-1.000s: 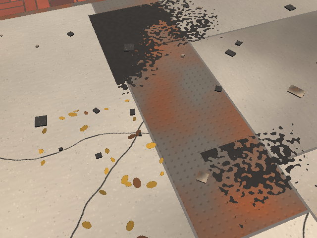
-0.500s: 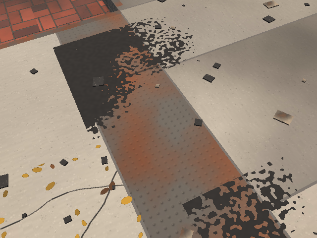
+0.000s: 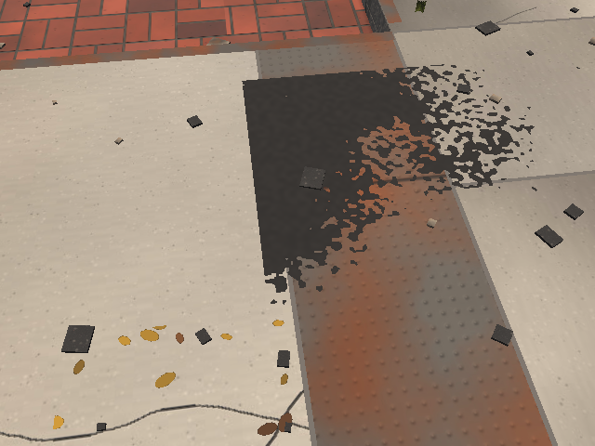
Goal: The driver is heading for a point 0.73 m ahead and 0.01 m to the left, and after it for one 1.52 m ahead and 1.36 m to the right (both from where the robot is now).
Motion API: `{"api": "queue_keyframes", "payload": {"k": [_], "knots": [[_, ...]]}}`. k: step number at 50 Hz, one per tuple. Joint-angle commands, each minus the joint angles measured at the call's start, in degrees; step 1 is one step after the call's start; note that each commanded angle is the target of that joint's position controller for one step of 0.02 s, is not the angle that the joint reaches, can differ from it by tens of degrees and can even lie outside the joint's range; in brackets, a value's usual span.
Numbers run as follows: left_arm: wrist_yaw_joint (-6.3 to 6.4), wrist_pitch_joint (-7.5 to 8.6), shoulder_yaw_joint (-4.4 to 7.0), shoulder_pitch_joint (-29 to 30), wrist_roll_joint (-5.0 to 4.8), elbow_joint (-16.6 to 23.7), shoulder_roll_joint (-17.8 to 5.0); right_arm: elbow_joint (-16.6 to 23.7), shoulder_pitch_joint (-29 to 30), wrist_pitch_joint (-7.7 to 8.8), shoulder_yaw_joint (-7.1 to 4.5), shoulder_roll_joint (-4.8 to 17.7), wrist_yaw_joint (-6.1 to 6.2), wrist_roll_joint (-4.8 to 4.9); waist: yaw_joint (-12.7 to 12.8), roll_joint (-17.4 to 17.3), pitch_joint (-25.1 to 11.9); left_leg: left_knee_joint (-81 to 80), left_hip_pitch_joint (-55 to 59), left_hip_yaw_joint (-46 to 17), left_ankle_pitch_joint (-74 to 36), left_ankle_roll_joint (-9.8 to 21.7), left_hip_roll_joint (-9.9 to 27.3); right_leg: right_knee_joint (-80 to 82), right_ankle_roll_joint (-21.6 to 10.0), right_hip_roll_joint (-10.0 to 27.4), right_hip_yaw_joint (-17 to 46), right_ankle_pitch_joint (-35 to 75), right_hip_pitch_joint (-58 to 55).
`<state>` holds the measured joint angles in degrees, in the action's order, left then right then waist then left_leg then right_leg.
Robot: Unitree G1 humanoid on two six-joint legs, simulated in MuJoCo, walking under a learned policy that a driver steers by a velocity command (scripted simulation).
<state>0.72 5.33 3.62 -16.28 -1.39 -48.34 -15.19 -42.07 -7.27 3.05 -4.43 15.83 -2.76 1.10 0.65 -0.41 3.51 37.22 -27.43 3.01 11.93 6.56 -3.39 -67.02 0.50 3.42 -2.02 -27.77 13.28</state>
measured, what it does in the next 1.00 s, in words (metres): walks ahead: right foot, then left foot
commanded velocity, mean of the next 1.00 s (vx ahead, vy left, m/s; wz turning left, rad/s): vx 0.50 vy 0.00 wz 0.25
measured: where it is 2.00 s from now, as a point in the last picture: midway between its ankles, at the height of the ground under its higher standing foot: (286, 214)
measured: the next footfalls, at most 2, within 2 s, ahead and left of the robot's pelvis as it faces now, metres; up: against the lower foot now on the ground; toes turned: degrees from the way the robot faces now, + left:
right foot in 0.40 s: +0.43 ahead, -0.10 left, +0.00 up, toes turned +16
left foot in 0.92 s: +0.62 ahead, +0.21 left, +0.00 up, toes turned +15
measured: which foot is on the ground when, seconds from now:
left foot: down 0.00-0.42, up 0.44-0.90, down 0.92-1.00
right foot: up 0.00-0.38, down 0.40-0.94, up 0.96-1.00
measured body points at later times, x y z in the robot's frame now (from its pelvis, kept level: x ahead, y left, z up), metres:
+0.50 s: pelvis +0.29 -0.03 +0.01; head +0.31 -0.03 +0.46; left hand +0.41 +0.26 -0.07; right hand +0.42 -0.29 -0.11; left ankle +0.12 +0.06 -0.64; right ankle +0.39 -0.11 -0.72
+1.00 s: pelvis +0.53 +0.08 +0.01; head +0.56 +0.10 +0.46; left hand +0.46 +0.35 -0.12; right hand +0.80 -0.10 -0.05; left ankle +0.58 +0.20 -0.72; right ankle +0.42 -0.10 -0.65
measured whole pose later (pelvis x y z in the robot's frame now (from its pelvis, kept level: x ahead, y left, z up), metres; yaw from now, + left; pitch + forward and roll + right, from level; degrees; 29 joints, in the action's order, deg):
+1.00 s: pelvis +0.53 +0.08 +0.01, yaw +13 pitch +3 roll +0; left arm -0.1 3.6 2.6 -22.5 -1.7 -50.0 -16.4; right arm -36.8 -3.9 5.6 -2.3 14.1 -1.4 -0.2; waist 3.7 1.0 1.0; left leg 31.8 -25.2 2.2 9.5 2.1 0.2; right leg -55.3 -1.3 -0.1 4.1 -28.1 14.3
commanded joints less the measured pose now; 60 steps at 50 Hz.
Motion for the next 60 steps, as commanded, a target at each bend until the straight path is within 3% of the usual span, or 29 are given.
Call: {"api": "queue_keyframes", "payload": {"k": [1, 2, 3, 7, 11, 14, 18, 20, 21, 22, 23, 24, 25, 26, 28, 30, 35, 41, 43, 45, 46, 47, 48, 49, 50, 51, 52, 55, 60], "knots": [[0.0, 3.93, 1.05, 5.24, 0.13, 7.9, -6.89, 1.8, -8.63, 1.14, -2.09, 7.53, 0.5, 0.22, -3.07, 0.96, -9.62, -20.55, 31.31, -30.2, -6.92, 12.03, 16.72, -6.97, -1.67, 1.93, 7.19, 6.41, 30.84], [0.28, 3.28, 1.64, 4.16, 1.27, 7.57, -7.63, 2.86, -5.72, 1.16, -1.48, 5.64, 0.72, -0.16, -0.87, 0.33, -7.97, -21.52, 24.77, -25.81, -11.85, 11.05, 14.72, -3.24, -1.21, 3.47, 7.23, 8.75, 26.47], [0.19, 2.39, 1.86, 3.19, 1.6, 7.59, -7.63, 3.62, -4.8, 1.18, -1.29, 5.25, 0.95, -0.55, 0.41, -0.64, -7.58, -22.8, 20.87, -24.08, -14.02, 10.79, 13.4, -1.32, -0.63, 4.09, 7.27, 10.13, 23.31], [0.39, 0.56, 1.25, 6.63, 2.44, 9.63, -4.98, 3.38, -7.32, 1.5, -2.01, 8.04, 2.33, -0.2, 0.3, -1.27, -5.55, -24.2, 14.37, -18.16, -22.14, 10.33, 10.63, 9.63, 2.63, 2.85, 4.94, 17.07, 22.89], [-0.24, 0.96, 0.21, 15.71, 1.95, 12.01, -3.12, 2.79, -10.71, 0.68, -2.03, 8.31, 3.3, 0.32, -3.39, -4.29, -4.44, -22.61, 13.46, -16.31, -14.98, 6.85, 7.55, 28.07, 3.13, -0.83, 4.43, 30.09, 20.17], [-1.22, 1.68, 0.32, 19.91, 1.06, 13.41, -4.22, 2.17, -13.0, 0.21, -2.11, 8.82, 3.51, 0.53, -5.13, -5.47, -4.01, -20.71, 15.24, -19.98, -10.18, 6.16, 9.13, 34.82, 2.75, -2.81, 4.8, 32.21, 17.62], [-2.36, 2.89, 1.16, 17.49, 1.11, 13.21, -6.6, 1.4, -13.67, -0.13, -1.88, 7.95, 3.91, 0.13, -3.66, -7.27, -4.2, -15.34, 22.01, -24.83, -10.93, 4.75, 12.98, 38.85, -0.53, -2.49, 5.35, 26.94, 14.64], [-1.95, 3.38, 2.36, 8.83, 1.78, 11.08, -8.57, 2.01, -12.19, -0.18, -1.26, 6.25, 3.65, -0.21, 0.98, -7.04, -8.19, -6.16, 21.54, -22.75, -21.14, 2.51, 9.27, 41.92, -3.83, -2.92, 3.79, 26.1, 1.99], [-1.58, 3.46, 3.05, 0.26, 2.56, 10.23, -11.32, 3.15, -11.9, -0.03, -0.17, 3.94, 3.43, -1.05, 4.68, -2.25, -15.97, 8.56, 15.16, -18.97, -14.94, 0.48, 6.01, 40.34, -7.68, 5.27, 12.05, 26.01, -12.3], [-1.88, 2.83, 4.51, -6.83, 2.95, 7.42, -16.06, 3.2, -21.23, 0.58, 0.84, 0.45, 3.41, 0.62, 2.07, 16.74, -23.16, 28.74, -5.99, -12.47, 10.0, -4.07, -2.8, 44.47, -17.83, 17.08, 37.61, 14.43, -32.35], [-2.41, 2.64, 3.42, -7.77, 1.15, 6.91, -11.2, 2.18, -21.02, 0.98, 0.56, 4.42, 3.44, 1.15, 3.25, 15.63, -20.59, 36.63, -15.18, -14.98, 20.54, -4.34, -0.99, 49.96, -18.16, 19.26, 48.08, 0.99, -32.57], [-2.25, 2.31, 2.38, -4.62, 0.7, 7.42, -7.72, 2.99, -14.18, 1.03, -0.34, 7.93, 3.32, 1.19, 4.41, 8.73, -11.98, 39.21, -18.3, -15.0, 15.75, -4.19, 1.51, 50.77, -15.54, 17.18, 40.25, -0.73, -25.5], [-2.13, 1.74, 1.79, -1.2, 1.28, 8.13, -6.82, 4.18, -9.63, 1.07, -0.15, 7.58, 3.34, 0.39, 3.4, 3.93, -7.95, 37.84, -17.02, -12.27, 11.41, -4.2, 3.94, 51.34, -13.9, 14.72, 32.83, 4.6, -18.25], [-2.15, 1.43, 1.32, 0.86, 1.55, 7.93, -5.8, 5.05, -6.95, 1.32, -0.17, 6.8, 3.16, -0.58, 2.21, 2.55, -4.42, 34.05, -16.1, -10.93, 8.45, -4.33, 5.82, 52.81, -13.7, 12.41, 27.9, 10.96, -12.19], [-2.16, 1.58, 0.7, 2.07, 1.93, 7.62, -4.6, 4.91, -8.09, 1.17, -0.15, 5.15, 2.8, -0.57, -0.1, 5.41, -4.28, 28.81, -10.99, -9.39, 5.42, -4.62, 8.35, 55.01, -12.81, 9.07, 21.73, 18.63, -6.89], [-2.1, 1.85, 0.87, 0.95, 1.34, 6.61, -5.57, 4.82, -8.33, 0.87, 0.28, 3.42, 2.72, -0.57, -0.47, 6.09, -4.62, 24.82, -10.26, -7.65, 4.57, -5.34, 8.89, 56.46, -13.76, 8.52, 18.02, 24.24, -5.49], [-1.32, 1.01, 1.48, -1.79, 0.66, 4.46, -8.68, 7.03, 0.48, 1.33, 1.41, 1.3, 2.47, -0.8, 1.98, 4.67, -3.27, 7.44, -10.44, -5.45, -8.09, -6.65, 9.13, 58.62, -13.04, 7.57, 11.01, 29.47, -6.01], [-1.29, -0.38, 1.34, -7.28, -0.11, 1.32, -9.6, 9.72, 9.7, 2.1, 1.35, 1.83, 1.03, 0.09, 4.98, 4.91, -0.72, -4.65, -6.51, -3.82, -12.09, -5.83, 6.44, 55.88, -11.57, 9.24, 10.06, 29.22, -9.62], [-0.99, -1.08, 1.57, -7.3, -0.27, 0.78, -10.46, 10.29, 9.56, 2.68, 0.9, 2.98, 0.56, 0.1, 3.51, 5.42, -0.55, -7.56, -4.21, -4.13, -8.49, -4.62, 5.61, 53.36, -10.79, 10.53, 11.95, 31.16, -11.59], [-0.63, -1.62, 1.74, -5.34, -0.36, 0.97, -11.45, 8.24, 1.89, 3.14, -0.45, 5.44, 0.83, -0.28, -1.59, 5.34, -4.35, -11.51, 8.2, -2.56, -7.77, -2.84, 3.57, 45.55, -9.0, 8.78, 10.92, 41.06, -10.31], [-0.61, -1.5, 1.07, -4.96, 0.11, 1.44, -9.71, 6.05, -6.65, 3.18, -1.83, 8.45, 1.47, -0.88, -5.43, 4.05, -10.47, -10.54, 22.05, -4.29, -9.24, -0.93, 5.84, 35.0, -7.11, 5.5, 8.57, 41.74, -5.09], [-0.57, -1.17, -0.58, -4.47, 1.95, 3.55, -5.22, 4.82, -17.54, 2.85, -3.05, 13.36, 2.33, -1.84, -9.22, -4.69, -20.32, -8.78, 39.41, -17.89, -10.98, 2.73, 19.05, 15.49, -4.44, 0.49, 5.18, 22.71, 7.38], [-0.7, -0.18, -1.61, -11.91, 0.19, 3.94, -1.41, 3.99, -18.23, 2.31, -3.06, 14.77, 1.89, -2.15, -5.32, -19.34, -26.07, -15.8, 50.58, -40.71, 1.53, 10.0, 28.63, 0.35, -2.41, -5.59, 6.48, -6.41, 25.32], [-0.65, 0.0, 0.01, -8.53, -1.07, 2.98, -7.91, 4.17, -16.82, 2.24, -1.8, 9.19, 1.86, -1.45, -6.96, -11.24, -19.79, -18.61, 45.32, -39.26, 8.73, 8.18, 26.52, -5.72, -2.26, -2.52, 10.33, -4.2, 30.59], [-0.71, -0.05, 0.69, -4.09, -1.31, 4.22, -9.44, 4.14, -13.51, 2.35, -0.96, 6.92, 1.92, -0.92, -6.28, -8.35, -12.68, -19.83, 38.18, -30.58, 7.28, 6.12, 24.68, -5.87, -2.47, -0.45, 9.35, 1.42, 32.25], [-0.5, -0.4, 0.7, -2.22, -0.8, 4.33, -8.48, 4.16, -9.7, 2.51, -0.39, 5.5, 1.72, -1.12, -4.31, -4.75, -9.27, -21.7, 31.18, -24.86, 2.72, 5.01, 22.15, -4.22, -2.02, 1.64, 8.44, 5.96, 29.86], [-0.46, -0.93, 0.95, -1.53, -0.18, 4.47, -7.81, 3.96, -6.98, 2.76, -0.06, 4.04, 1.5, -1.32, -2.73, -4.96, -6.39, -23.82, 26.03, -20.11, -0.89, 4.56, 20.08, -1.77, -1.63, 2.97, 8.42, 9.05, 28.15], [-0.69, -2.78, 0.82, -2.97, -0.46, 4.35, -4.68, 2.42, -4.52, 3.97, -0.38, 3.73, 1.6, -1.8, 0.11, -5.32, -4.26, -28.16, 19.2, -11.08, -9.53, 4.47, 18.33, 0.09, -0.65, 4.36, 8.32, 13.78, 23.92], [-1.22, -3.26, 0.68, 2.8, 0.02, 6.96, -3.56, -0.4, -6.11, 3.93, -1.28, 6.08, 2.71, -2.05, -0.54, -2.73, -1.89, -29.57, 21.01, -1.41, -16.92, 4.11, 17.81, 11.16, 0.26, 4.14, 8.6, 25.32, 28.24]]}}
Keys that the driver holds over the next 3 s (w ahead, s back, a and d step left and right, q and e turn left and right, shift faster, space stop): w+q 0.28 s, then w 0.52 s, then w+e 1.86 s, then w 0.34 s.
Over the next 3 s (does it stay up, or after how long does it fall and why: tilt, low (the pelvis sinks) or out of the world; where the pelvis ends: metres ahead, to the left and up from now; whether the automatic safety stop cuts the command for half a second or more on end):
stays up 1.52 -0.25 0.01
